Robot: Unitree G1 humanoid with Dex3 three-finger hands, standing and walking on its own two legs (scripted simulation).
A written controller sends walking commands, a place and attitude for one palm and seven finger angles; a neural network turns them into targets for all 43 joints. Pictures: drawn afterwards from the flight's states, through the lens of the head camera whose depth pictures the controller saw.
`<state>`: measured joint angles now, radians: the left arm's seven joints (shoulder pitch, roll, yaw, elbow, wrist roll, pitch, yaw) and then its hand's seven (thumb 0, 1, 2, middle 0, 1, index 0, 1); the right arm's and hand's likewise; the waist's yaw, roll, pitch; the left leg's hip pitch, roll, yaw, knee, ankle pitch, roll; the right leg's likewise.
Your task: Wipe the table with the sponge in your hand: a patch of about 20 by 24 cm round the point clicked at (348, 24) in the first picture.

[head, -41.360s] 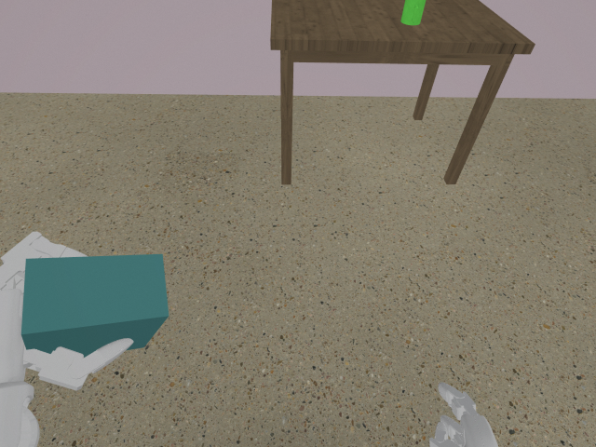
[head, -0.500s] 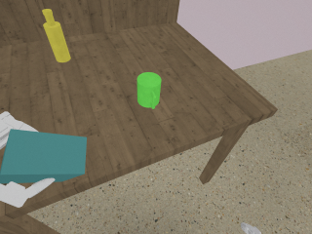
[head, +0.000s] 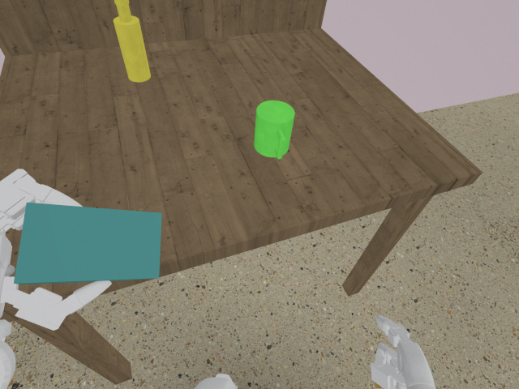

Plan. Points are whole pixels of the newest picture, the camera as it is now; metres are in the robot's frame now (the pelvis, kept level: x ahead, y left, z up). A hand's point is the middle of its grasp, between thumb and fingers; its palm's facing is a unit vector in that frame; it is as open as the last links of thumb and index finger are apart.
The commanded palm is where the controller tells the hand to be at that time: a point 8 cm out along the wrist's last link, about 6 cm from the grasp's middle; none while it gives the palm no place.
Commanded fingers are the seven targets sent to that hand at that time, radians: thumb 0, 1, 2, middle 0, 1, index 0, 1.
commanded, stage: step back with the hand held close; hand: left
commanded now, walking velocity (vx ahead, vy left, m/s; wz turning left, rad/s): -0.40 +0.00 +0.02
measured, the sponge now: (106, 250) +0.23 +0.20 +0.17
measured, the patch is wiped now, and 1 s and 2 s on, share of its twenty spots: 0.95 0.95 0.95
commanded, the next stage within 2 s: stop stepping back and stand still in 0.60 s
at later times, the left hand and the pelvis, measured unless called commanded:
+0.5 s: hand (21, 298) +0.16 +0.24 +0.19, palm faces +0.30 -0.86 -0.42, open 10.3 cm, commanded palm +0.09 +0.29 +0.21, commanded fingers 0.00 0.10 1.30 -1.20 -1.60 -1.20 -1.60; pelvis -0.07 +0.01 +0.00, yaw -2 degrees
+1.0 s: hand out of the picture +0.00 +0.25 +0.19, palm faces +0.39 -0.85 -0.36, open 10.3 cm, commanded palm -0.05 +0.29 +0.21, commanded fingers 0.00 0.10 1.30 -1.20 -1.60 -1.20 -1.60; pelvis -0.21 +0.01 +0.00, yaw +0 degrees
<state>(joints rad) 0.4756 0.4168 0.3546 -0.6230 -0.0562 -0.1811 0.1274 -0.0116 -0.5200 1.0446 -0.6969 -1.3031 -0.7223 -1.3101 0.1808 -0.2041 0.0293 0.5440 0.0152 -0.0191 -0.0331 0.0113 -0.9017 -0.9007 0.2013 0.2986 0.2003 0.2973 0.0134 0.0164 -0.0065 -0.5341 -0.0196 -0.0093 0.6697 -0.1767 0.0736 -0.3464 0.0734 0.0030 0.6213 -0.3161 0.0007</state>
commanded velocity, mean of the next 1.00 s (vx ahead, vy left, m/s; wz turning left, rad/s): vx -0.20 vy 0.01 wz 0.03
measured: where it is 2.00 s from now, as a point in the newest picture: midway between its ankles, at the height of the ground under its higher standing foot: outside the picture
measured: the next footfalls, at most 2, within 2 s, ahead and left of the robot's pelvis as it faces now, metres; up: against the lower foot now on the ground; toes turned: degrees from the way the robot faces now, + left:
left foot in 0.40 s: +0.00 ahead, +0.14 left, +0.00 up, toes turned -1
right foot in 0.66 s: -0.07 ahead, -0.12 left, +0.00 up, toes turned +0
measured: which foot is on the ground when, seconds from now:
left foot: down 0.00-0.22, up 0.24-0.38, down 0.40-0.70, up 0.72-0.92, down 0.94-1.00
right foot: down 0.00-0.40, up 0.42-0.64, down 0.66-1.00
